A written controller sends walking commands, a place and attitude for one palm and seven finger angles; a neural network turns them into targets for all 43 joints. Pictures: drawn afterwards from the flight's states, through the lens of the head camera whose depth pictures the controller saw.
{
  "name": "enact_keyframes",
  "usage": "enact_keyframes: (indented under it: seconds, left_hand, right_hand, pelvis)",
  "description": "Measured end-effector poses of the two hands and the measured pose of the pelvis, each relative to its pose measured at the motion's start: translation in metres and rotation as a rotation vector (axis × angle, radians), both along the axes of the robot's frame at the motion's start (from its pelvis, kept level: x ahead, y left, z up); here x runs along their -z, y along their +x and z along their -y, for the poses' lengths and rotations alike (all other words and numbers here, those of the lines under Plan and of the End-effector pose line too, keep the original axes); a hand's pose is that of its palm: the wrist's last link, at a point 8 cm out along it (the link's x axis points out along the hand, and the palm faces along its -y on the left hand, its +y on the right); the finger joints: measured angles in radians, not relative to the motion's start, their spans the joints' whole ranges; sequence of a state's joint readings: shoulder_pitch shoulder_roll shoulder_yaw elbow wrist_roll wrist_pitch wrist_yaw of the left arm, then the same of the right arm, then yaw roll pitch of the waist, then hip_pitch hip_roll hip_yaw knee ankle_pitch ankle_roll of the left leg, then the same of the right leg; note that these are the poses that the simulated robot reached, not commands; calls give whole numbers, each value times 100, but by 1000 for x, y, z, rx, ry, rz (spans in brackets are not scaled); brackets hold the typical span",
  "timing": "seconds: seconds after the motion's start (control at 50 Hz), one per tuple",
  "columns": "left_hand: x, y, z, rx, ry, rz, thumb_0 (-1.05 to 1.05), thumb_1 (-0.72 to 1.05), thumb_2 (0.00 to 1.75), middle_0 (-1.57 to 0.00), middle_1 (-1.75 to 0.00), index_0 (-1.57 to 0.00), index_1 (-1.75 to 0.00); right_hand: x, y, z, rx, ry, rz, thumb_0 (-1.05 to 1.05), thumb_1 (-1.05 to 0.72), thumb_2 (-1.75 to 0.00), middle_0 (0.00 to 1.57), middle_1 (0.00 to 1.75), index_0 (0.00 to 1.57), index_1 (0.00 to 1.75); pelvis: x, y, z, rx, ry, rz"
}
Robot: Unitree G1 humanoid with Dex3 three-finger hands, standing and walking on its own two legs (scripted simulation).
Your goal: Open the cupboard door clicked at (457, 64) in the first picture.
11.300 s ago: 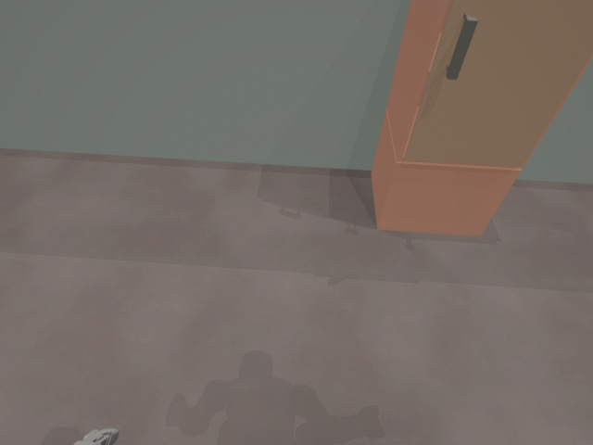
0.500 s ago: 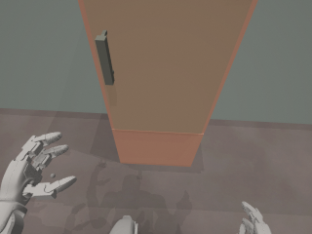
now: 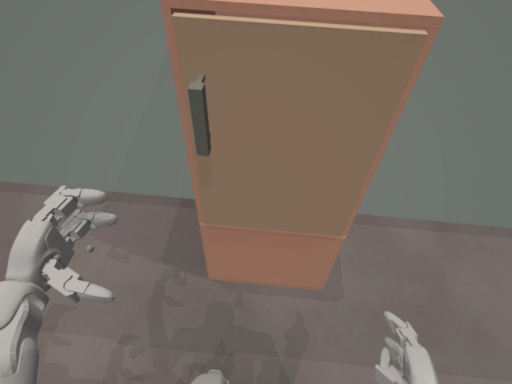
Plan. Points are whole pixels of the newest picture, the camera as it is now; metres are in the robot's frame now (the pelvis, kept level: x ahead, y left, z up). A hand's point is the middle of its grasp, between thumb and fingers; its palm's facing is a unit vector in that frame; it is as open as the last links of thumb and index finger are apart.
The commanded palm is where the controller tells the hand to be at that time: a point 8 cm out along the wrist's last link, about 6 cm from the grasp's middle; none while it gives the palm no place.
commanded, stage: raise the hand with hooked fingers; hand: left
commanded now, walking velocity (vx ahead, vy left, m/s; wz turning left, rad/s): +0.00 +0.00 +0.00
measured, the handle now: (202, 115) +0.58 +0.17 +0.11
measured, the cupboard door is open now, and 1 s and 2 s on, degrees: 0 0 0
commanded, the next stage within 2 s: move the hooked fingers beside the handle in 0.74 s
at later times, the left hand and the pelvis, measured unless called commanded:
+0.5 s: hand (104, 217) +0.30 +0.25 +0.12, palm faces +0.01 -1.00 -0.02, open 14.0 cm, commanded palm +0.27 +0.30 +0.13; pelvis +0.01 -0.02 +0.01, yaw -1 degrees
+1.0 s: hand (113, 205) +0.32 +0.24 +0.13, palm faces +0.02 -1.00 +0.00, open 14.0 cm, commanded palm +0.31 +0.29 +0.13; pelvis +0.02 -0.02 +0.01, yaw +0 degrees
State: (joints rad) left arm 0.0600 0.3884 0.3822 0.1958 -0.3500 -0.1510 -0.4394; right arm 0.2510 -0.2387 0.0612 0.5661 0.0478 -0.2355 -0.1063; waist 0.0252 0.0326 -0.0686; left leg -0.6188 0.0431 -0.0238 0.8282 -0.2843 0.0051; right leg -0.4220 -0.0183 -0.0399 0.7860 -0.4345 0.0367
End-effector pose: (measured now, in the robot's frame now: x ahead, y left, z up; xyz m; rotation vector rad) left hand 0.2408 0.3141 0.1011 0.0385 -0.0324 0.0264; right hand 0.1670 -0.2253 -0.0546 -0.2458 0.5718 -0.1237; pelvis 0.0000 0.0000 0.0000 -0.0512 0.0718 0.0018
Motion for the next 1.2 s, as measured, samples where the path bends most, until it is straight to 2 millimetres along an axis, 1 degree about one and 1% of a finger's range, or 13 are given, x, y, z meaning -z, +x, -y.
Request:
enact_keyframes:
  seconds: [0.12, 0.3, 0.44, 0.56, 0.68, 0.92, 0.98, 1.06, 1.2]
  left_hand:
    - [-13, 10, -3, 0, -1, 7, -1, -49, 31, -30, -119, -30, -119]
    - [-33, 29, -4, 2, -3, 14, -1, -50, 30, -30, -120, -30, -120]
    - [-27, 36, 8, 23, -18, -15, -1, -50, 30, -30, -120, -30, -120]
    - [-23, 38, 15, 12, -23, -6, -1, -50, 30, -30, -120, -30, -120]
    - [-24, 42, 17, 8, -24, 1, -1, -50, 30, -30, -120, -31, -120]
    - [-25, 48, 17, 7, -28, -5, -1, -50, 30, -30, -120, -30, -120]
    - [-24, 55, 17, 6, -38, -3, -1, -50, 30, -30, -120, -31, -120]
    - [-22, 71, 21, 15, -43, -8, -1, -50, 30, -30, -120, -30, -120]
    - [-24, 101, 28, 35, -43, -5, -1, -50, 30, -30, -120, -30, -120]
  right_hand:
    - [0, -3, 7, 9, -5, -20, 1, -90, -90, 20, 30, 20, 30]
    - [1, -14, 28, 48, -17, -56, 1, -90, -90, 20, 30, 20, 30]
    - [2, -19, 43, 74, -19, -73, 1, -90, -90, 20, 30, 20, 30]
    - [3, -19, 50, 81, -21, -86, 1, -90, -90, 20, 30, 20, 30]
    - [5, -14, 50, 81, -13, -86, 1, -90, -90, 20, 30, 20, 30]
    - [6, -2, 44, 63, 1, -77, 1, -90, -90, 20, 30, 20, 30]
    - [8, -1, 43, 57, -7, -88, 1, -90, -90, 20, 30, 20, 30]
    - [10, -3, 42, 59, -17, -109, 1, -90, -90, 20, 30, 20, 30]
    - [15, -18, 44, 91, -16, -156, 1, -90, -90, 20, 30, 20, 30]
  pelvis:
    - [-4, 1, 4, -2, 5, 14]
    - [-10, 3, 13, -1, 13, 23]
    - [-11, 8, 19, 9, 21, 15]
    - [-11, 11, 24, 13, 25, 12]
    - [-11, 14, 27, 13, 26, 9]
    - [-10, 17, 25, 10, 29, 2]
    - [-9, 16, 25, 5, 28, -1]
    - [-8, 14, 24, 2, 25, -7]
    - [-8, 14, 22, 15, 25, -22]
